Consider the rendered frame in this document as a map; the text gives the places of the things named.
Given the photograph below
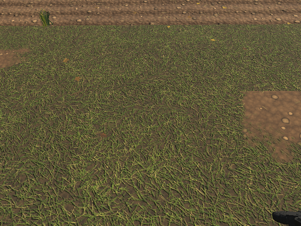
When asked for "robot right hand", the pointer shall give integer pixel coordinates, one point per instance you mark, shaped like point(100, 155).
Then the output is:
point(290, 218)

